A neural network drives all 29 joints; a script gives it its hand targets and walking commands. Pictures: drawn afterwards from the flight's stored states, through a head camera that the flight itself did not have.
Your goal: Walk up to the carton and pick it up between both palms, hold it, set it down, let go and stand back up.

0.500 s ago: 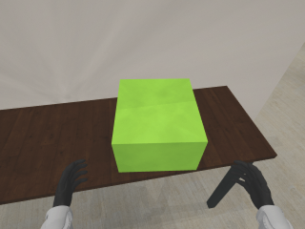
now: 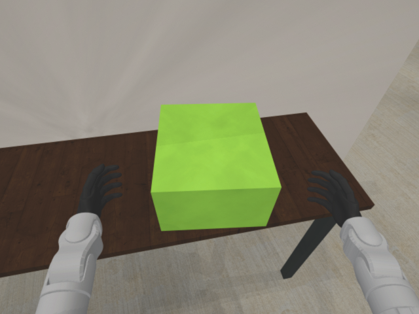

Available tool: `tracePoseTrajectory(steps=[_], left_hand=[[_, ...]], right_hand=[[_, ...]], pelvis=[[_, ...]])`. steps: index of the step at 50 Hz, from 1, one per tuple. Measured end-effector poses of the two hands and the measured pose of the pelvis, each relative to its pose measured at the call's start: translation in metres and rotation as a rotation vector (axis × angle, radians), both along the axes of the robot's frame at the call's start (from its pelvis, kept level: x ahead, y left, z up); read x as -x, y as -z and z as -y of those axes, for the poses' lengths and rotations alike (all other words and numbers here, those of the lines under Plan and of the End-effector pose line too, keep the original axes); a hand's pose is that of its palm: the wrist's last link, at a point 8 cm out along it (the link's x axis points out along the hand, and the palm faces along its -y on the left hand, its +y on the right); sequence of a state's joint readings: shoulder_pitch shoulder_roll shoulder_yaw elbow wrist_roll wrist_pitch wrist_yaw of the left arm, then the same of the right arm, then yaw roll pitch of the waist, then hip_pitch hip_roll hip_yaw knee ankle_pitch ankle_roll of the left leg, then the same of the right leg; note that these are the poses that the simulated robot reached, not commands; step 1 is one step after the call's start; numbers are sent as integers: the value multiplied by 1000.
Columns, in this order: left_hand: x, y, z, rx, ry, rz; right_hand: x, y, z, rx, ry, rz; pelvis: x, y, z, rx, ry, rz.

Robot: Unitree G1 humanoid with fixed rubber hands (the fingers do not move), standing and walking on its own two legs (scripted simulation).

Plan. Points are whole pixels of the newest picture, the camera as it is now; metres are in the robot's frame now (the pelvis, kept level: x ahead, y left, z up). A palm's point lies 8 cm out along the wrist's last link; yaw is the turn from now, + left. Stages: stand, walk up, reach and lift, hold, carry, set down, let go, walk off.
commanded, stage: reach and lift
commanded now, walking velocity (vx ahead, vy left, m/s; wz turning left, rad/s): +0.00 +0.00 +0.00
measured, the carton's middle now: (211, 162) +0.48 +0.02 -0.01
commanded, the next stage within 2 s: none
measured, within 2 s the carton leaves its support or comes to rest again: neither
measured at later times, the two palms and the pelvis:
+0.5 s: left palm (89, 164) +0.36 +0.25 +0.10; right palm (333, 158) +0.40 -0.23 +0.10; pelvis +0.01 +0.00 +0.00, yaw +1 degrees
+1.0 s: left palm (93, 131) +0.42 +0.25 +0.14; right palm (327, 120) +0.46 -0.22 +0.14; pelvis +0.00 +0.00 +0.00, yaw +2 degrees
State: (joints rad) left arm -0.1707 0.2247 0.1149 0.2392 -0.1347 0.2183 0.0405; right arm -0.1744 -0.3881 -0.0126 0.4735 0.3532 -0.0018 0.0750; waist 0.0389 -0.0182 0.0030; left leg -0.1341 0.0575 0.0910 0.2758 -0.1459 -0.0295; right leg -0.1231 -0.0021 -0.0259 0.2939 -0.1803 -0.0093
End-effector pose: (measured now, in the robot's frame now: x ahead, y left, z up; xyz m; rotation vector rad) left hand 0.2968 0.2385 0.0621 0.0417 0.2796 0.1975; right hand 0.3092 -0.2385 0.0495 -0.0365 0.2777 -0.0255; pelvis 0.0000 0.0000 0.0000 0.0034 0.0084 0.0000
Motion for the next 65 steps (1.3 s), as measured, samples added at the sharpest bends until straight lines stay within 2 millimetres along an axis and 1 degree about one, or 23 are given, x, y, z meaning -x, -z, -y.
tracePoseTrajectory(steps=[4,6,12,17,24,32,38,42,47,53,57,60,65], left_hand=[[-12,-9,2,-4,12,13],[-18,-11,2,-4,15,8],[-33,-17,-4,6,0,2],[-45,-30,-10,11,-9,29],[-65,-41,-13,-5,-6,4],[-89,-56,-14,4,5,13],[-107,-62,-16,16,6,1],[-113,-66,-15,1,3,6],[-121,-74,-14,-13,6,16],[-130,-74,-14,-17,3,2],[-137,-71,-11,-23,11,2],[-140,-61,-7,-24,19,-11],[-139,-39,-6,-18,18,-8]], right_hand=[[-14,-10,0,6,-6,30],[-22,-14,0,12,-8,35],[-45,-28,-1,22,-15,38],[-64,-43,-4,27,-17,60],[-91,-48,-9,4,-19,26],[-113,-58,-15,7,-23,33],[-133,-79,-22,20,-26,44],[-144,-88,-21,12,-6,36],[-152,-95,-20,9,-6,38],[-159,-94,-21,7,-5,16],[-164,-88,-22,7,-1,3],[-166,-81,-24,19,-4,-6],[-166,-64,-30,52,-13,-2]], pelvis=[[-1,0,-1,1,2,-12],[-2,0,-1,2,2,-16],[-6,0,1,3,-3,-35],[-8,0,2,5,-9,-47],[-7,1,2,8,-18,-65],[-6,2,3,11,-25,-107],[-6,3,4,14,-24,-135],[-5,3,4,17,-27,-153],[-5,4,3,20,-28,-174],[-2,6,4,21,-30,-199],[1,7,5,23,-31,-224],[2,8,6,23,-29,-244],[2,10,7,24,-28,-278]])
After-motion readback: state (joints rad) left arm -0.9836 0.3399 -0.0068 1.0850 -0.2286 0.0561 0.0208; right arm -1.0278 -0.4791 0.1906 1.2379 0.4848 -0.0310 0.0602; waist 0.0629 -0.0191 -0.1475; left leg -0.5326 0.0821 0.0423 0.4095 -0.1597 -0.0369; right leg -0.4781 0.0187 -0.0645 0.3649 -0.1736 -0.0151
